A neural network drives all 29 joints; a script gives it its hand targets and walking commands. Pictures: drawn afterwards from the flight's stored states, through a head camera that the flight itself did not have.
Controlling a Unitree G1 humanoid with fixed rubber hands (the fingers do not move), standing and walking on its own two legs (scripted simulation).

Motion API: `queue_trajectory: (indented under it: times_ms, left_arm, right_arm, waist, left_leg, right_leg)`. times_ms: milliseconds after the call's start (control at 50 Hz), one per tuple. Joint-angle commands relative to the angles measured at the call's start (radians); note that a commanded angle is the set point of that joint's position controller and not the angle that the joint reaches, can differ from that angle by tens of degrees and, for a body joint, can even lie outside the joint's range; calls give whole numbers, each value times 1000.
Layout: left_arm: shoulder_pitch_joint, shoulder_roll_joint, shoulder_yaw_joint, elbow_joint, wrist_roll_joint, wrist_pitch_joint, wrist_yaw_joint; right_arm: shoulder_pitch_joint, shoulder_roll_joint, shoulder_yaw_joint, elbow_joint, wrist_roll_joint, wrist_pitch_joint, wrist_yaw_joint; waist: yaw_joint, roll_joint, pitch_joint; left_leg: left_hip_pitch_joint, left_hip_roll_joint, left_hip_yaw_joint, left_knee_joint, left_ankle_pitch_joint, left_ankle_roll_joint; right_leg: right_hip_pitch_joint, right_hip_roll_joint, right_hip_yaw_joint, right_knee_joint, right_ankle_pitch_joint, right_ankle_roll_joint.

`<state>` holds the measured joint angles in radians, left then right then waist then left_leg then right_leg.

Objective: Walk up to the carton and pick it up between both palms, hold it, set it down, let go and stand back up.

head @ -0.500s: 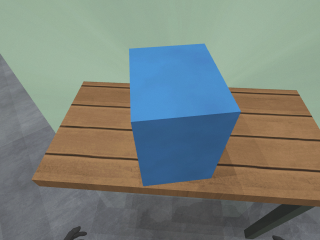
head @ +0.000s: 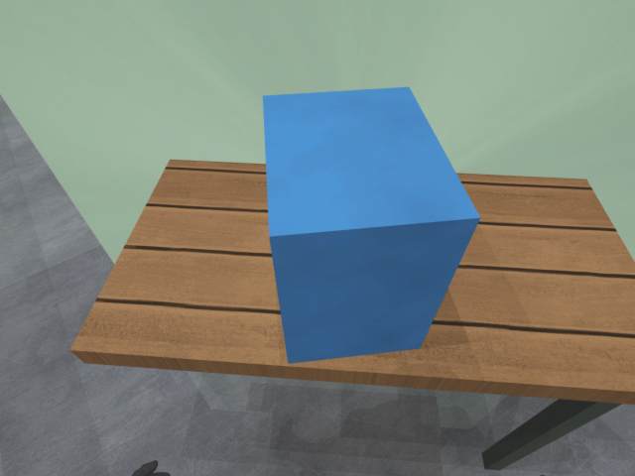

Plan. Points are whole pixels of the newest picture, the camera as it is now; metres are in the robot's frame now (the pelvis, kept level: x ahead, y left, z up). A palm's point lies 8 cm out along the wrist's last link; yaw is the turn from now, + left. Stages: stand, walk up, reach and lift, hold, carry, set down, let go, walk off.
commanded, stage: stand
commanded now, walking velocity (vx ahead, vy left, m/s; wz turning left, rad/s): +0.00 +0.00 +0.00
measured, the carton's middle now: (346, 230) +0.41 -0.02 +0.08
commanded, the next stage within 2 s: walk up in 0.20 s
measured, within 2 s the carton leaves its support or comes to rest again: neither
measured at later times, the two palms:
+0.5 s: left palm out of the picture +0.07 +0.28 -0.11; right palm out of the picture +0.05 -0.30 -0.11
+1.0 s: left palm out of the picture -0.02 +0.37 -0.14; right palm out of the picture -0.09 -0.22 -0.12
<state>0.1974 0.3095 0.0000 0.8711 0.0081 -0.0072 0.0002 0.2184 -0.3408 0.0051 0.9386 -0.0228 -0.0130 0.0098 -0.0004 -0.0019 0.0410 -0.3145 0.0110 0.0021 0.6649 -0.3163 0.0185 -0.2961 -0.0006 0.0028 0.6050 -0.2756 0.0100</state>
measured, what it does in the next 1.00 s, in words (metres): walks backwards: left foot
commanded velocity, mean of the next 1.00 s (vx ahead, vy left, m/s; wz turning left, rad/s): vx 0.00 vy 0.00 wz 0.00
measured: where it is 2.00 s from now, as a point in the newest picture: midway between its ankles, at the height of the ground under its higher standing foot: outside the picture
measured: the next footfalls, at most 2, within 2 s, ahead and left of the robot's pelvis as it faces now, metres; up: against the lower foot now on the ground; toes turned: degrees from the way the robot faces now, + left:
left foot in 0.72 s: -0.09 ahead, +0.15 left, +0.00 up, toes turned -5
right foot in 1.22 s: -0.13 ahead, -0.10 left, +0.00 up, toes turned -2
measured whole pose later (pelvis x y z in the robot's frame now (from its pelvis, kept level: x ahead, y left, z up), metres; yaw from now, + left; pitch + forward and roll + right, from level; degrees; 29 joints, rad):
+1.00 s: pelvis -0.13 +0.08 -0.02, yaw -5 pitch -3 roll +0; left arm 0.17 0.40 0.00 0.89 0.01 0.03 0.04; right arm 0.20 -0.32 -0.01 0.88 -0.02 0.03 0.00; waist -0.01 -0.05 0.16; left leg -0.31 -0.06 0.04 0.79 -0.43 0.07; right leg -0.45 0.02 0.12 1.00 -0.45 0.01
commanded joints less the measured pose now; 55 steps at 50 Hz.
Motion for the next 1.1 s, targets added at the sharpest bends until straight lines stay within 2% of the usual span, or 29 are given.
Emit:
queue_trajectory:
  times_ms: [0, 360, 380, 400, 440, 460, 480, 500, 520, 540, 560, 600, 640, 660, 680, 700, 720, 740, 760, 780, 800, 820, 840, 880, 900, 960, 1020, 1040, 1080]
  left_arm:
    - [-64, 220, 56, 19, -3, -37, 3]
    - [-56, 212, 51, 41, -3, -41, -1]
    - [-27, 300, 72, 19, -22, -39, 20]
    - [9, 308, 77, 10, -25, -37, 32]
    - [59, 330, 89, -3, -23, -34, 46]
    - [83, 352, 101, -5, -16, -31, 52]
    - [74, 384, 112, -13, -8, -30, 57]
    - [58, 404, 121, -25, -1, -30, 62]
    - [33, 406, 125, -37, 4, -28, 66]
    - [-12, 398, 127, -58, 6, -25, 69]
    - [-50, 392, 128, -78, 6, -20, 70]
    - [-40, 383, 120, -86, 6, -15, 76]
    - [4, 367, 112, -81, 15, -14, 76]
    - [16, 352, 107, -74, 12, -10, 74]
    - [-6, 339, 99, -72, 2, -3, 69]
    - [-1, 291, 83, -62, -13, 3, 59]
    - [29, 231, 61, -64, -28, 4, 56]
    - [44, 195, 52, -68, -28, 3, 63]
    - [-18, 261, 60, -71, -15, 2, 77]
    - [-80, 296, 69, -68, -4, -3, 80]
    - [-97, 309, 74, -67, -6, -5, 74]
    - [-82, 306, 75, -47, -16, 1, 64]
    - [-46, 298, 78, -34, -23, 7, 57]
    - [-16, 286, 76, -26, -18, 12, 49]
    - [-15, 282, 76, -23, -13, 11, 46]
    - [-22, 288, 80, -14, -5, 11, 40]
    - [-20, 309, 91, -20, 3, 7, 31]
    - [-15, 315, 94, -19, 7, 3, 27]
    - [-16, 316, 100, -24, 10, -10, 20]
  right_arm:
    - [-93, -221, -61, -23, 9, -46, -17]
    - [-93, -209, -56, 3, 8, -49, -14]
    - [-122, -276, -89, -57, -8, -4, -5]
    - [-85, -252, -94, -73, 1, 16, -4]
    - [-72, -235, -101, -98, 4, 37, -1]
    - [-80, -219, -104, -112, 6, 47, 1]
    - [-79, -202, -107, -125, 2, 59, 5]
    - [-75, -199, -108, -143, -7, 77, 6]
    - [-50, -209, -111, -150, -10, 90, 10]
    - [-22, -212, -113, -148, -4, 97, 15]
    - [-1, -219, -113, -144, 3, 100, 20]
    - [18, -223, -120, -154, 4, 106, 25]
    - [17, -220, -123, -158, 6, 97, 21]
    - [46, -213, -123, -140, 8, 83, 17]
    - [84, -198, -121, -114, 6, 64, 10]
    - [98, -206, -125, -92, 0, 46, -1]
    - [71, -269, -139, -95, -8, 40, -11]
    - [53, -320, -146, -104, -14, 45, -15]
    - [54, -380, -159, -109, -6, 48, -18]
    - [17, -374, -159, -128, -12, 47, -26]
    - [-13, -342, -151, -141, -11, 40, -33]
    - [-32, -309, -141, -136, -11, 32, -40]
    - [-38, -291, -142, -132, -12, 26, -46]
    - [-14, -283, -146, -117, -3, 8, -52]
    - [8, -280, -146, -111, 0, 1, -54]
    - [39, -278, -143, -103, -6, -16, -56]
    - [43, -294, -149, -103, -14, -29, -47]
    - [45, -297, -152, -103, -16, -32, -44]
    - [64, -304, -153, -101, -18, -37, -34]
  waist:
    - [5, 40, -84]
    - [6, 48, -81]
    - [13, 79, 65]
    - [7, 53, 16]
    - [20, 4, -38]
    - [33, -52, -50]
    - [33, -132, -47]
    - [26, -139, -28]
    - [9, -117, -21]
    - [-10, -107, -8]
    - [-22, -130, 10]
    - [-15, -148, 4]
    - [2, -170, -76]
    - [-5, -161, -141]
    - [-36, -149, -175]
    - [-47, -33, -205]
    - [-33, 151, -211]
    - [-15, 221, -198]
    - [-64, 227, -222]
    - [-81, 205, -163]
    - [-64, 159, -97]
    - [-41, 118, -69]
    - [-25, 120, -63]
    - [-26, 131, -75]
    - [-39, 129, -82]
    - [-61, 106, -57]
    - [-61, 128, -12]
    - [-58, 126, -2]
    - [-56, 126, 16]
  left_leg:
    - [43, 125, -173, -270, 116, 52]
    - [52, 128, -175, -322, 76, 39]
    - [23, 109, -116, -162, 394, 43]
    - [46, 108, -94, -101, 465, 56]
    - [34, 66, -59, 33, 423, 63]
    - [5, 12, -35, 161, 277, 46]
    - [-40, -47, -38, 333, -25, 21]
    - [-57, -42, -94, 468, -236, 6]
    - [-44, -32, -117, 541, -248, -2]
    - [-30, -28, -119, 570, -241, -3]
    - [-38, -23, -113, 565, -231, 1]
    - [-60, -15, -103, 475, -245, -5]
    - [-75, 17, -101, 215, -278, 3]
    - [-24, 15, -88, 31, -242, 15]
    - [77, 7, -60, -174, -115, 28]
    - [205, 35, -78, -284, 61, 10]
    - [333, 130, -234, -229, 386, 3]
    - [410, 245, -358, -148, 696, 35]
    - [351, 327, -410, -162, 728, 107]
    - [247, 342, -481, -217, 563, 141]
    - [221, 302, -412, -206, 557, 111]
    - [223, 263, -332, -191, 596, 59]
    - [235, 226, -278, -186, 590, 14]
    - [294, 210, -315, -203, 513, -1]
    - [318, 213, -347, -210, 462, -3]
    - [312, 245, -430, -274, 221, 8]
    - [291, 272, -494, -352, -43, 43]
    - [292, 286, -509, -366, -100, 67]
    - [297, 299, -515, -362, -99, 114]
  right_leg:
    - [101, -87, 100, -139, 100, -69]
    - [102, -91, 96, -181, 75, -63]
    - [-43, -104, 141, -79, 366, -68]
    - [-38, -123, 149, -47, 467, -83]
    - [-17, -179, 218, -42, 534, -136]
    - [-12, -252, 302, -101, 564, -195]
    - [-33, -361, 426, -192, 619, -280]
    - [-84, -416, 503, -236, 579, -330]
    - [-143, -411, 510, -242, 507, -341]
    - [-196, -390, 473, -233, 453, -331]
    - [-209, -367, 428, -211, 437, -314]
    - [-144, -338, 391, -159, 454, -280]
    - [48, -317, 388, -97, 460, -249]
    - [116, -286, 355, -33, 481, -223]
    - [92, -241, 296, 38, 507, -190]
    - [11, -164, 195, 161, 451, -150]
    - [-190, -23, 118, 281, 71, -84]
    - [-371, 111, 73, 352, -335, -43]
    - [-375, 67, 115, 411, -379, -44]
    - [-339, 46, 141, 463, -359, -36]
    - [-346, 39, 157, 467, -315, -43]
    - [-344, 44, 163, 466, -244, -53]
    - [-338, 51, 157, 452, -192, -58]
    - [-326, 55, 153, 445, -187, -46]
    - [-318, 53, 153, 432, -201, -42]
    - [-303, 44, 165, 367, -235, -41]
    - [-300, 31, 160, 313, -271, -43]
    - [-297, 25, 151, 300, -287, -43]
    - [-294, 12, 125, 268, -323, -48]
